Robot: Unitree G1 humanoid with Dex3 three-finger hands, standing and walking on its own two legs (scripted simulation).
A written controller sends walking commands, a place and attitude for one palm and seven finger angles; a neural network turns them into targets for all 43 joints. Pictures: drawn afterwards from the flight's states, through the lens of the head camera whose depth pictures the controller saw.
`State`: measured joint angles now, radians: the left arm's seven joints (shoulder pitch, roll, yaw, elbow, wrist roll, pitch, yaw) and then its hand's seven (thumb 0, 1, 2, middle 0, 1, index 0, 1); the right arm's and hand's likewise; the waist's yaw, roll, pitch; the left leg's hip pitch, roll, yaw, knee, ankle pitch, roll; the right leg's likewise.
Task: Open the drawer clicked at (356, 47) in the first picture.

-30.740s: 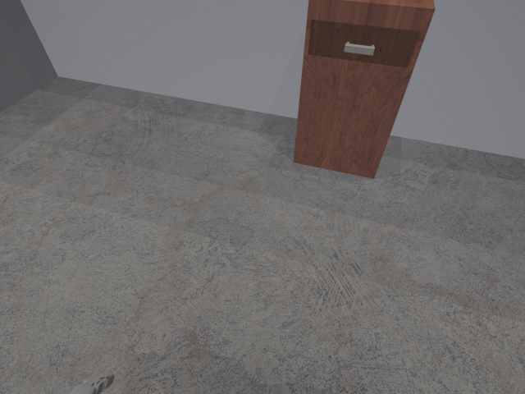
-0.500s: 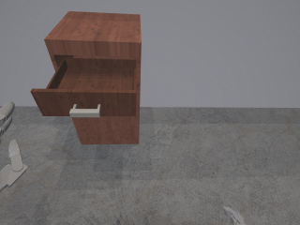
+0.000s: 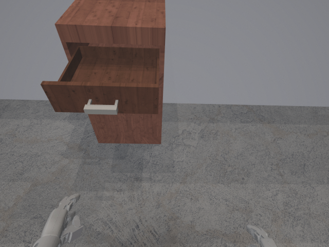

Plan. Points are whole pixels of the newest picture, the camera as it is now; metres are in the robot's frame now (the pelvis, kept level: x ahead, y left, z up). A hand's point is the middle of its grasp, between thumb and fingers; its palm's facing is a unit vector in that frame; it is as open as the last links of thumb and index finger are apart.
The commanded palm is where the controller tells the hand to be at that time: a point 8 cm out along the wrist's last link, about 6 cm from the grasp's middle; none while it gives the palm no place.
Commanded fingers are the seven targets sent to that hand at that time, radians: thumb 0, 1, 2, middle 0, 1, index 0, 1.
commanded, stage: let the arm hang, fingers relaxed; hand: left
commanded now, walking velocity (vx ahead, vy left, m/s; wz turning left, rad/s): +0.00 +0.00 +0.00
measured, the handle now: (102, 105) +0.59 +0.25 -0.05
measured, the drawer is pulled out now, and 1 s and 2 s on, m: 0.30 0.30 0.30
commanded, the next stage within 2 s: look to check the result in 0.90 s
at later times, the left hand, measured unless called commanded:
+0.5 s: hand out of the picture -0.01 +0.22 -0.15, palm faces -0.01 -0.95 -0.32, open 7.4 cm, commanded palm none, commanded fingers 0.00 0.90 0.90 -0.20 -0.30 -0.20 -0.30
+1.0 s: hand out of the picture +0.08 +0.21 -0.14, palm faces -0.04 -0.95 -0.31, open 7.4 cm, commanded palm none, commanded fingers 0.00 0.90 0.90 -0.20 -0.30 -0.20 -0.30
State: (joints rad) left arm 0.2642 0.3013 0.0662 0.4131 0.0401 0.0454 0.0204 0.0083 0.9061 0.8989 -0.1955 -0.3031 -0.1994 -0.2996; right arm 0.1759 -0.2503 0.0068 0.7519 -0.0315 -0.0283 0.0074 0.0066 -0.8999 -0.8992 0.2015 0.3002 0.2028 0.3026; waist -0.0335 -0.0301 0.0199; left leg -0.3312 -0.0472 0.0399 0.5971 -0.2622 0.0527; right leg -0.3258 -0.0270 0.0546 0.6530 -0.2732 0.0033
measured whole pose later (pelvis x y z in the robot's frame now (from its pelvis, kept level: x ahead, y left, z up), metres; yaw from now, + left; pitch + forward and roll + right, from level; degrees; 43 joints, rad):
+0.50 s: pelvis -0.01 -0.01 +0.02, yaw +0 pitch -3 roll +0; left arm 0.26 0.28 0.01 1.12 0.02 0.01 0.02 0.01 0.91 0.90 -0.20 -0.30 -0.20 -0.30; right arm 0.22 -0.24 -0.01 1.08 -0.01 0.02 -0.01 0.00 -0.90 -0.90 0.20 0.30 0.20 0.30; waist 0.00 0.03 0.08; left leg -0.20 -0.02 0.02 0.41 -0.16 0.03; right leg -0.16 0.00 0.03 0.40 -0.19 0.01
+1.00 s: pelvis +0.00 -0.02 +0.02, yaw +0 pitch -2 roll +0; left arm 0.11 0.29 0.01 1.11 0.02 -0.01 0.01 0.00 0.91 0.90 -0.20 -0.30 -0.20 -0.30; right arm 0.15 -0.30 -0.02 1.12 -0.01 -0.01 0.00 0.00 -0.90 -0.90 0.20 0.30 0.20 0.30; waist -0.02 0.01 0.08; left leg -0.16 -0.01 0.02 0.33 -0.14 0.02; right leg -0.13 0.00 0.04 0.34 -0.17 0.01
